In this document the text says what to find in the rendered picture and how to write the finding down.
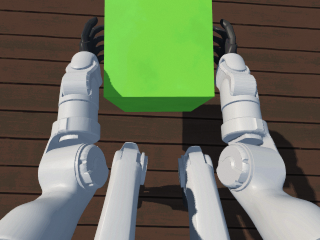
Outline robot left upper arm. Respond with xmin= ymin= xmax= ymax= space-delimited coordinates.
xmin=0 ymin=143 xmax=109 ymax=240

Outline left robot forearm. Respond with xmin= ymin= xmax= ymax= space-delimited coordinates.
xmin=38 ymin=51 xmax=103 ymax=183

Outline left robot hand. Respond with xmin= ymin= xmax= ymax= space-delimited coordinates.
xmin=79 ymin=17 xmax=105 ymax=63

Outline robot right thigh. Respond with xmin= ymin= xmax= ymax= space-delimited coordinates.
xmin=178 ymin=151 xmax=231 ymax=240

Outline right robot hand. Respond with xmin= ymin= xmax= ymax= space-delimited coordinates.
xmin=212 ymin=18 xmax=238 ymax=65

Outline carton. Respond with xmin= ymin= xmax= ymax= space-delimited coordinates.
xmin=103 ymin=0 xmax=215 ymax=112

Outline right robot forearm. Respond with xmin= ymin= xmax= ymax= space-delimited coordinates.
xmin=214 ymin=53 xmax=280 ymax=155

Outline robot right upper arm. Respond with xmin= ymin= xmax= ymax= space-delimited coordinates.
xmin=216 ymin=142 xmax=320 ymax=240

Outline right robot shin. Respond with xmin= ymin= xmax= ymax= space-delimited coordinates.
xmin=183 ymin=146 xmax=214 ymax=199

